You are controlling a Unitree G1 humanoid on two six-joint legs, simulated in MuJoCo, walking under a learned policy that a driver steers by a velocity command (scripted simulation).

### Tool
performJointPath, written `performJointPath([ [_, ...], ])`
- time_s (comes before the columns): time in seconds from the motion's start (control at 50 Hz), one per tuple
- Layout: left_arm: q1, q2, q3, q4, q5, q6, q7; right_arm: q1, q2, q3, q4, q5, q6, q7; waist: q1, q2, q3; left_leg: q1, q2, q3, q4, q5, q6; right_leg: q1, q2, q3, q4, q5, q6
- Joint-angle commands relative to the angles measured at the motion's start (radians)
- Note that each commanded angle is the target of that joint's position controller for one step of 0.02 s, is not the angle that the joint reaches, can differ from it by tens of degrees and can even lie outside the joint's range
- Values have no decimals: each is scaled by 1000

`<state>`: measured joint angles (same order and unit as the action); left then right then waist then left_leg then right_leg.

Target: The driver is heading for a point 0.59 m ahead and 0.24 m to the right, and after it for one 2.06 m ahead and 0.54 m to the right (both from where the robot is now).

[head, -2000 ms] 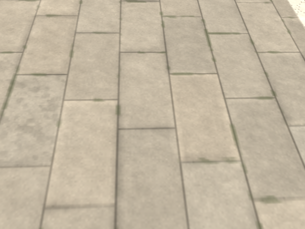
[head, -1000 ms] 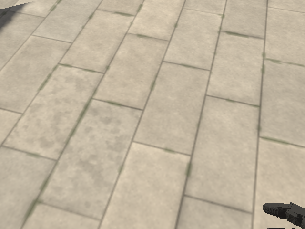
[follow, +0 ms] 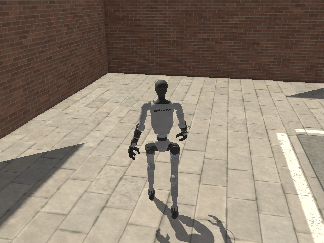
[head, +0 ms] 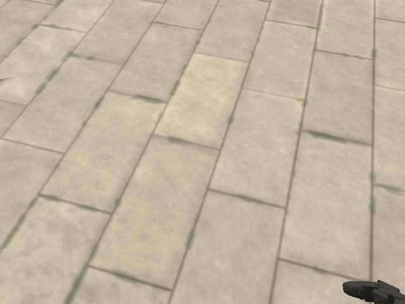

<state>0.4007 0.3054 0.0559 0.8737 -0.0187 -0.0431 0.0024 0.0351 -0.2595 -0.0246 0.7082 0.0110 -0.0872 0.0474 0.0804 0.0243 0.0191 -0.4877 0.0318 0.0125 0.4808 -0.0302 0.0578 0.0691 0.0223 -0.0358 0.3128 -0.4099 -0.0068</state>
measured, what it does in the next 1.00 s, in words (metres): walks ahead, turning right: right foot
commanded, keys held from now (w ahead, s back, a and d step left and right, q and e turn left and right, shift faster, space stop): w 0.06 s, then w+e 0.94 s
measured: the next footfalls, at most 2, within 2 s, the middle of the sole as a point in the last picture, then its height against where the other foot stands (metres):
right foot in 0.56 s outside the picture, level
left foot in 1.04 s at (243, 216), level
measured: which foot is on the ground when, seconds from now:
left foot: down 0.00-0.56, up 0.58-1.00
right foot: down 0.00-0.02, up 0.04-0.54, down 0.56-1.00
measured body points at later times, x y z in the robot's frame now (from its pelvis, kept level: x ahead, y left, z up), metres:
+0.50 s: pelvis +0.27 +0.00 +0.00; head +0.30 -0.02 +0.45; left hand +0.50 +0.20 -0.09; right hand +0.24 -0.29 -0.13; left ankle +0.13 +0.11 -0.73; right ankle +0.41 -0.15 -0.70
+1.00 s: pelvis +0.55 -0.08 +0.01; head +0.57 -0.11 +0.46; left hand +0.72 +0.17 -0.09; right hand +0.65 -0.40 -0.07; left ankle +0.75 -0.03 -0.71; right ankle +0.41 -0.13 -0.73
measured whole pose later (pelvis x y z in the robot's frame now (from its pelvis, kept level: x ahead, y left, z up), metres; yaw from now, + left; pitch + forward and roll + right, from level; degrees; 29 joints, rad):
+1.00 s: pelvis +0.55 -0.08 +0.01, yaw -28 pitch +2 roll +0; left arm 0.37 0.30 0.08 0.73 -0.02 -0.03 0.02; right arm 0.01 -0.28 -0.04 0.71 0.00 -0.11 0.02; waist 0.09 0.04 0.02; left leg -0.53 0.01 -0.09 0.49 0.00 -0.04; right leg -0.08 0.11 0.20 0.43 -0.37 -0.07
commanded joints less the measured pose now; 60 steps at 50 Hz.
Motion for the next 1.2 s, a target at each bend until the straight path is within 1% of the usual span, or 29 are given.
performJointPath([
  [0.02, -23, 95, 6, -80, 32, -3, 13, 393, -266, -95, 39, -11, -4, -23, -221, 52, -304, 622, 188, -222, 33, 30, 120, -289, -132, 11, 592, 518, -73],
  [0.04, 100, -9, -22, -89, 18, -26, 2, 405, -309, -101, 55, -11, -2, -16, -139, 303, -397, 890, 359, -689, -97, -213, 273, -672, 48, 68, 878, -158, -22],
  [0.06, 17, 107, 1, -80, -5, -46, -5, 382, -206, -75, 43, 5, -3, -16, -188, 172, -325, 845, 333, -692, -162, -349, 237, -787, -10, 170, 967, -176, -32],
  [0.08, -72, 143, 13, -107, -28, -57, -10, 314, -171, -64, 34, 1, -4, -21, -181, 120, -187, 717, 310, -537, -184, -316, 196, -833, -55, 154, 963, -82, -44],
  [0.1, -113, 131, 12, -111, -25, -58, -6, 250, -154, -58, 26, -7, -5, -22, -151, 34, -119, 584, 276, -431, -210, -218, 173, -795, -103, 131, 921, 8, -40],
  [0.12, -129, 122, 16, -111, -11, -52, -4, 207, -124, -51, 24, -14, -8, -21, -126, 27, -64, 484, 243, -349, -243, -140, 162, -764, -130, 130, 867, 67, -31],
  [0.24, -127, 58, 16, -113, -7, 1, 3, 188, -135, -60, 73, -30, -37, -32, -78, 34, 9, 339, 208, -92, -363, 62, 156, -743, -154, 168, 728, 261, 16],
  [0.34, -257, 26, 6, -154, 0, -12, -21, 201, -157, -61, 98, -24, -28, -49, -123, 20, 41, 377, 169, 75, -381, 119, 109, -718, -130, 89, 443, 508, 11],
  [0.44, -388, 15, -2, -236, -1, -12, -52, 283, -188, -73, 144, -5, 9, -57, -168, 6, 79, 576, 238, 121, -311, 227, 97, -795, -113, 29, 315, 431, -29],
  [0.5, -351, 49, 16, -261, -1, -6, -67, 255, -221, -85, 137, 4, 35, -69, -115, 49, 24, 638, 251, 162, -158, 616, 65, -687, -46, -45, 305, 282, -80],
  [0.54, -145, 116, 57, -221, -3, 1, -61, 226, -236, -89, 124, 6, 52, -80, 8, 58, -96, 578, 218, 196, 139, 794, 30, -402, 32, -80, 266, 259, -135],
  [0.56, 24, 184, 91, -182, -4, 8, -42, 226, -217, -79, 110, -1, 47, -84, 89, -8, -185, 376, 175, 198, 410, 583, -9, -103, -6, 35, 219, 293, -184],
  [0.58, 32, 298, 111, -179, -12, 8, -28, 332, -63, -31, 60, -38, 19, -64, -18, -282, -268, -102, -20, 157, 783, -353, -76, 278, -273, 560, 179, 205, -365],
  [0.6, 53, 235, 90, -210, -5, -5, -31, 265, -112, -31, 49, -11, -26, -45, 30, -201, -414, -252, -88, -83, 939, -566, -74, 376, -367, 888, 12, 80, -445],
  [0.62, 19, 178, 72, -206, 6, -15, -31, 156, -172, -48, 17, 29, -52, -33, 54, -141, -279, -336, -24, -122, 928, -478, -47, 294, -336, 741, -15, 129, -379],
  [0.64, -39, 152, 65, -212, 4, -22, -30, 126, -161, -42, 4, 28, -65, -34, 15, -64, -181, -315, 20, -113, 840, -390, -32, 148, -291, 611, -15, 210, -340],
  [0.66, -107, 122, 56, -224, 4, -23, -30, 120, -159, -46, 13, 4, -65, -41, -30, -15, -109, -258, 52, -104, 744, -345, -39, 2, -250, 512, -26, 324, -312],
  [0.68, -148, 97, 46, -241, 14, -24, -26, 137, -171, -54, 18, -11, -55, -44, -65, -34, -88, -184, 74, -109, 691, -312, -47, -95, -222, 452, -46, 414, -303],
  [0.76, -146, 130, 54, -248, 8, -26, -7, 138, -127, -49, 3, -28, -15, -48, -96, -48, -45, -118, 67, -73, 510, -223, -113, -268, -173, 346, -95, 542, -302],
  [0.86, -79, 153, 62, -224, 0, -11, 13, -45, -87, -31, -49, -19, -17, -40, -24, -95, -15, -29, -3, -58, 143, 96, -135, -340, -97, 280, -74, 402, -220],
  [0.96, -29, 140, 62, -197, -8, 2, 18, -96, -137, -48, -78, -3, -37, -23, -16, -123, -17, 10, -29, -103, 11, 50, -100, -222, -149, 416, 33, 311, -193],
  [1.02, -62, 115, 55, -207, -2, 10, 19, 53, -176, -74, -43, -6, -52, -28, -102, -154, -67, 215, -30, -78, -55, -22, -40, -216, -118, 442, 177, 387, -151],
  [1.04, -70, 62, 34, -222, 7, 6, 15, 184, -218, -89, -29, -24, -57, -35, -164, -100, -184, 448, 87, -175, -29, -48, 19, -303, -65, 382, 394, 344, -115],
  [1.06, 46, 1, 15, -246, -11, -2, 15, 318, -305, -113, -5, -41, -46, -41, -150, 158, -344, 824, 319, -566, -69, -237, 174, -635, 78, 233, 737, 43, -34],
  [1.08, 69, 59, 16, -249, -20, -6, 17, 334, -254, -104, 10, -13, -37, -32, -146, 275, -343, 856, 400, -823, -162, -476, 212, -818, 39, 217, 919, -188, -18],
  [1.1, -6, 138, 37, -242, -22, -2, 16, 283, -178, -83, -7, -5, -30, -35, -165, 157, -199, 736, 363, -704, -188, -545, 170, -875, -14, 226, 990, -108, -10],
  [1.12, -76, 147, 41, -253, -12, 4, 17, 235, -150, -73, -16, -12, -20, -39, -160, 85, -114, 616, 322, -559, -193, -448, 134, -863, -49, 184, 995, -35, -5],
  [1.14, -118, 136, 43, -267, -1, 5, 14, 196, -128, -65, -10, -17, -15, -41, -142, 60, -43, 502, 281, -451, -219, -333, 124, -842, -76, 173, 949, 17, -3],
  [1.2, -113, 76, 38, -274, -11, 20, 0, 166, -109, -59, 8, -20, -21, -44, -99, 99, -2, 361, 223, -259, -290, -167, 115, -756, -129, 146, 865, 81, -2],
])
Keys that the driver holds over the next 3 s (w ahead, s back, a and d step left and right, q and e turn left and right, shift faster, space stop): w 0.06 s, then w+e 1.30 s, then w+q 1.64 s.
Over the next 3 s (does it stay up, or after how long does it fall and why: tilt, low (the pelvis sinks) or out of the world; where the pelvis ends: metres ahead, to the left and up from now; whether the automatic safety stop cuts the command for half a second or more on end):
stays up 1.49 -0.57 0.01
